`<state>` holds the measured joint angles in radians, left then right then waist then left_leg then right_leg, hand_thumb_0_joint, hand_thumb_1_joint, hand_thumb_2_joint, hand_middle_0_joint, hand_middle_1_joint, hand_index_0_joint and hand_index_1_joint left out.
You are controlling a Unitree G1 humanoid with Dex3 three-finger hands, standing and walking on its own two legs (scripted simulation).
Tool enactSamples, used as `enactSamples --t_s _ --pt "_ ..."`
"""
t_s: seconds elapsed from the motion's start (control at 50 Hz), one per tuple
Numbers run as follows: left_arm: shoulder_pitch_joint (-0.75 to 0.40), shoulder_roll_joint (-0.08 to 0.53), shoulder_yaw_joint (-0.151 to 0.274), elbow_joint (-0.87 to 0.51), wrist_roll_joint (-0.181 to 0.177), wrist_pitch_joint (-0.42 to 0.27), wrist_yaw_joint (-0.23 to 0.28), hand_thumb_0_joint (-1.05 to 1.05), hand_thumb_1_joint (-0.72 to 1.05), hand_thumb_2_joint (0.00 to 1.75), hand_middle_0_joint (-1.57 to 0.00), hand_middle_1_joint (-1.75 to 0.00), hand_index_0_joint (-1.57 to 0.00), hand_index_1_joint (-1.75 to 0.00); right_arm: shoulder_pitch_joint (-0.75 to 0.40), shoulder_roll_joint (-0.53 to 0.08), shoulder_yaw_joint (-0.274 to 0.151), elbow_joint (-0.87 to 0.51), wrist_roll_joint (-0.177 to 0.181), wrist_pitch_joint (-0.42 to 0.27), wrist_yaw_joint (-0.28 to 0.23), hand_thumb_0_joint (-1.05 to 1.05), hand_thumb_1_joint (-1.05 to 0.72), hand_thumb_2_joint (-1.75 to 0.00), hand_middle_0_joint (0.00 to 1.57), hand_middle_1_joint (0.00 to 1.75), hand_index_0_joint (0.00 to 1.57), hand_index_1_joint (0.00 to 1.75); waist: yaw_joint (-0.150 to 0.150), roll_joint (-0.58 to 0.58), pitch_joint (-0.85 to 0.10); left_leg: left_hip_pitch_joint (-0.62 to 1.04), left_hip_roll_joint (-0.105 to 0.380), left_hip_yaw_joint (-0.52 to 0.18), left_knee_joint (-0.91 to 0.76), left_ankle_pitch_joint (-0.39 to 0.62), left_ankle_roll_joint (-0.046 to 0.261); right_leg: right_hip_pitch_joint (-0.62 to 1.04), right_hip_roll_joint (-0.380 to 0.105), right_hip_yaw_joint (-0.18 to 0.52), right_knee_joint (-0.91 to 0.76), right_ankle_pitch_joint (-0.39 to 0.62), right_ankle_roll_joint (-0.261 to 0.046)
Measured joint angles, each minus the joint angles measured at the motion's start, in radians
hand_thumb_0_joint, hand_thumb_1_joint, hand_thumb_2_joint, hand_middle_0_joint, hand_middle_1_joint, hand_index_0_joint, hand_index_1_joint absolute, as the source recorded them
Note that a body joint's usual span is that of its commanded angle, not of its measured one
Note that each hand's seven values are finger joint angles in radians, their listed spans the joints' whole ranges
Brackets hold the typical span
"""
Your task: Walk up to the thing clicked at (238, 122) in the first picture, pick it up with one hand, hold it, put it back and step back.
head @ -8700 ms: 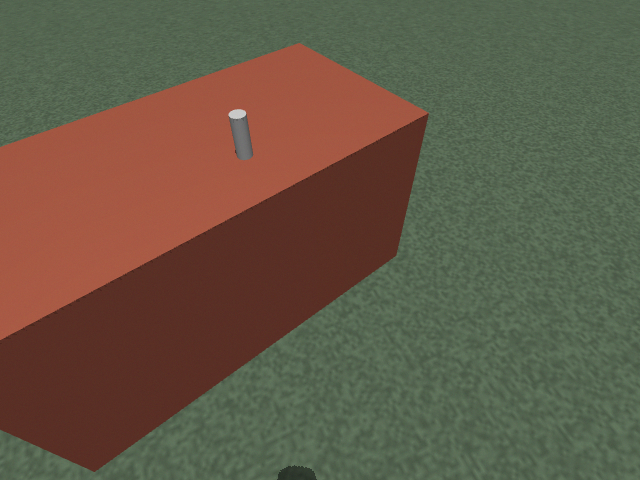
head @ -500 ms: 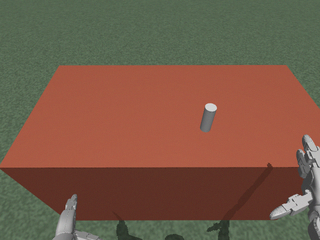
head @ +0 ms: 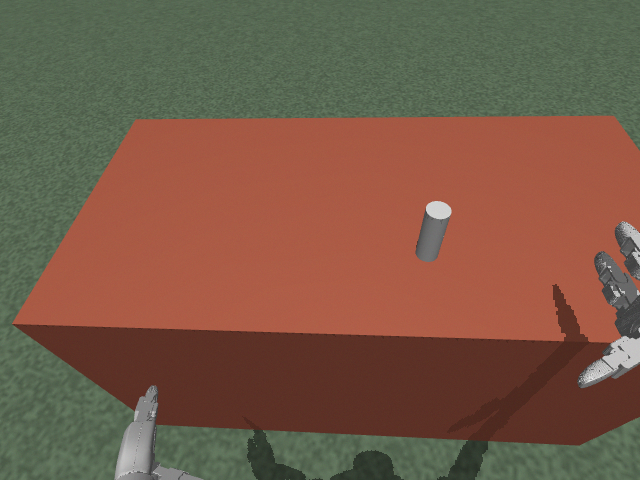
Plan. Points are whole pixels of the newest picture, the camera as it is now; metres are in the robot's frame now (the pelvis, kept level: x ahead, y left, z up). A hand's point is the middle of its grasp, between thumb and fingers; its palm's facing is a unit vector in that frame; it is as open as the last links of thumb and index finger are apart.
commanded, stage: go down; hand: right
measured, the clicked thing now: (432, 233) +0.52 -0.13 -0.05
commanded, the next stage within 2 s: none
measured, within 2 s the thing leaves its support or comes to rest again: neither
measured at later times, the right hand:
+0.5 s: hand (603, 268) +0.37 -0.30 +0.07, palm faces +0.03 +1.00 +0.01, open 17.4 cm
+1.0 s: hand (607, 248) +0.40 -0.32 +0.07, palm faces +0.03 +1.00 +0.00, open 17.5 cm
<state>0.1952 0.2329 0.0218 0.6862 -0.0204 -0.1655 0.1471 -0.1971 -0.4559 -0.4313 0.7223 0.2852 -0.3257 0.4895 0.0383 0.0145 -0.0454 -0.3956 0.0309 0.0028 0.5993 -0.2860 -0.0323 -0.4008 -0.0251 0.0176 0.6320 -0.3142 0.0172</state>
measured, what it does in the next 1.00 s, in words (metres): stands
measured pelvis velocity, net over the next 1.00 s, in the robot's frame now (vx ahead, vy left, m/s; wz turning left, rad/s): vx -0.01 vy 0.00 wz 0.01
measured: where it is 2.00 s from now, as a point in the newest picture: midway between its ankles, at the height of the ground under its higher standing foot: outside the picture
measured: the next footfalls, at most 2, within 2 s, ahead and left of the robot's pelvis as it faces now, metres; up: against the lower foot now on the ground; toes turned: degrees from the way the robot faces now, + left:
none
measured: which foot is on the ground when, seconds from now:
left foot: down 0.00-1.00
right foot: down 0.00-1.00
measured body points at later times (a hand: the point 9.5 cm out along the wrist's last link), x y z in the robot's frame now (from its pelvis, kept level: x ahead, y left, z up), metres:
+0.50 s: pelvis +0.00 +0.00 -0.02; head +0.05 -0.02 +0.43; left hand +0.15 +0.27 -0.08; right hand +0.36 -0.35 +0.07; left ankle +0.01 +0.14 -0.73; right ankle +0.00 -0.13 -0.73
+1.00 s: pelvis -0.01 +0.00 -0.03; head +0.06 -0.03 +0.41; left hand +0.14 +0.26 -0.08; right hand +0.39 -0.37 +0.07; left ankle +0.01 +0.14 -0.73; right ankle +0.00 -0.13 -0.73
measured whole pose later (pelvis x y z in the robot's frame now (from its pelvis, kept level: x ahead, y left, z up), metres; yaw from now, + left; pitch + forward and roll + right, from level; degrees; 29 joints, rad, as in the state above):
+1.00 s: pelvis -0.01 +0.00 -0.03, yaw +1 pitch +13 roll +2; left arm 0.27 0.26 -0.03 0.48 -0.02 -0.18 0.11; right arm -0.57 -0.71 -0.54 1.04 0.24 -0.27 0.59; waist 0.12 0.03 -0.11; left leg -0.70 0.01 0.00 0.83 -0.37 -0.04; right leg -0.72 -0.04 0.03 0.89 -0.41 0.01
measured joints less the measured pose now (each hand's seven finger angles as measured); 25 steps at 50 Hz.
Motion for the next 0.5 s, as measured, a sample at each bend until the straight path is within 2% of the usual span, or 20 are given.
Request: enactSamples --t_s 0.14,0.26,0.36,0.5 --pt "-0.005 -0.003 0.008 0.005 -0.004 -0.018 0.005 -0.01 -0.53 0.04 -0.06 -0.05 -0.05 -0.05 -0.018 -0.019 -0.006 0.011 0.016 0.000 0.031 -0.02 0.52 -0.01 0.07 0.04 0.07 0.04 -0.001 0.003 -0.015 -0.013 0.000 0.010 0.019 -0.017 0.001 -0.020 0.000 0.011 0.024 -0.016 0.001" --pt "-0.005 0.001 -0.003 -0.007 -0.008 -0.021 0.008 -0.01 -0.53 0.04 -0.06 -0.05 -0.05 -0.06 -0.077 -0.055 -0.024 0.063 0.032 0.000 0.080 -0.02 0.50 -0.01 0.07 0.04 0.07 0.03 0.013 0.003 -0.017 -0.052 0.000 0.015 0.052 -0.030 0.002 -0.059 0.000 0.017 0.055 -0.027 0.003" --pt "0.006 0.009 -0.017 -0.043 -0.008 -0.026 0.011 -0.01 -0.53 0.04 -0.06 -0.05 -0.05 -0.06 -0.153 -0.099 -0.045 0.138 0.027 0.004 0.102 -0.02 0.50 -0.01 0.08 0.04 0.07 0.03 0.030 0.008 -0.021 -0.093 -0.001 0.014 0.084 -0.042 0.003 -0.099 -0.001 0.017 0.085 -0.037 0.004" --pt "0.036 0.018 -0.028 -0.096 -0.003 -0.026 0.000 -0.01 -0.52 0.05 -0.06 -0.05 -0.05 -0.06 -0.229 -0.149 -0.076 0.216 0.011 0.015 0.099 -0.02 0.51 -0.01 0.07 0.04 0.07 0.03 0.047 0.009 -0.037 -0.157 -0.008 0.009 0.127 -0.055 0.004 -0.163 -0.007 0.014 0.134 -0.057 0.004"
